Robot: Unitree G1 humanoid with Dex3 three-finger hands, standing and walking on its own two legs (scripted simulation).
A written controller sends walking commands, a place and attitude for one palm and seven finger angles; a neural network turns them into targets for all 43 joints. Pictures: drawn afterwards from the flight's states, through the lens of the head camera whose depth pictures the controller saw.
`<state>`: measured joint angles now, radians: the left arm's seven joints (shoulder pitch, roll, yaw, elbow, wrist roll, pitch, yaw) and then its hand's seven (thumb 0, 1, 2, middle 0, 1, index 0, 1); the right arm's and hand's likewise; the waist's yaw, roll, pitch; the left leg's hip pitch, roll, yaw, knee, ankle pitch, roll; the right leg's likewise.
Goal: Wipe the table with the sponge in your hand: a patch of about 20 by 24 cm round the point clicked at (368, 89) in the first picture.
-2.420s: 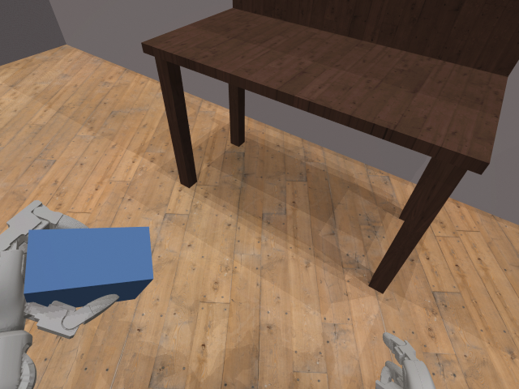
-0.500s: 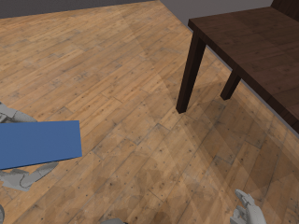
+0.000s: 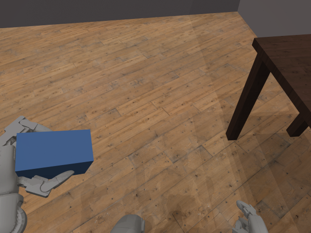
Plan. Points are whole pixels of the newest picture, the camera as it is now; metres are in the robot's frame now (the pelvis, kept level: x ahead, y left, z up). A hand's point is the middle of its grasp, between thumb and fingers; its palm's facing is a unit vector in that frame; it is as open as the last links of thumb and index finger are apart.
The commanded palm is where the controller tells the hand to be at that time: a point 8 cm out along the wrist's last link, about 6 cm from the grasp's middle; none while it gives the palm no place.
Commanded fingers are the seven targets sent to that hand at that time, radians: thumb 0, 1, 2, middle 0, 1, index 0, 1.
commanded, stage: walk to a spot facing it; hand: left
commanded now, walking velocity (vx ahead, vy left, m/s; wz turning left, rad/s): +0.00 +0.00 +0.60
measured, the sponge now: (66, 155) +0.23 +0.20 +0.15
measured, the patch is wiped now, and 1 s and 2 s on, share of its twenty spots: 0.00 0.00 0.00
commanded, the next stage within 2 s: none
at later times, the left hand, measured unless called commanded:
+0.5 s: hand out of the picture +0.12 +0.25 +0.19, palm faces +0.56 -0.69 -0.46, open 10.4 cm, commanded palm +0.06 +0.29 +0.18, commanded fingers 0.00 0.10 1.30 -1.20 -1.60 -1.20 -1.60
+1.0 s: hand out of the picture -0.03 +0.23 +0.19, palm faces +0.82 -0.44 -0.36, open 10.4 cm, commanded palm -0.10 +0.24 +0.18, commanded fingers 0.00 0.10 1.30 -1.20 -1.60 -1.20 -1.60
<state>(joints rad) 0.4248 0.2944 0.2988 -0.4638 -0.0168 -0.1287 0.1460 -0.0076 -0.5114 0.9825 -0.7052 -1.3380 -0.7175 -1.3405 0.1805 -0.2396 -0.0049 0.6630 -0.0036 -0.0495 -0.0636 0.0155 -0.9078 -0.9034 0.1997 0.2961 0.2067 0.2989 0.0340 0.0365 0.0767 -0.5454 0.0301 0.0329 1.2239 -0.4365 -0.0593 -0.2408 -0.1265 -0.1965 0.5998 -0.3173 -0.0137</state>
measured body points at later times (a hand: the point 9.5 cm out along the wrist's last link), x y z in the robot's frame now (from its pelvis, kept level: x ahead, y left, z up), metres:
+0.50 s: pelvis -0.01 -0.03 +0.01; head +0.02 -0.01 +0.45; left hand +0.08 +0.28 +0.22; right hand +0.20 -0.17 -0.09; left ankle +0.01 +0.11 -0.73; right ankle +0.05 -0.16 -0.69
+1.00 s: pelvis -0.07 -0.09 -0.01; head -0.08 -0.07 +0.44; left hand -0.08 +0.24 +0.21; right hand +0.22 -0.22 -0.07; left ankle -0.15 +0.02 -0.74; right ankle +0.02 -0.16 -0.72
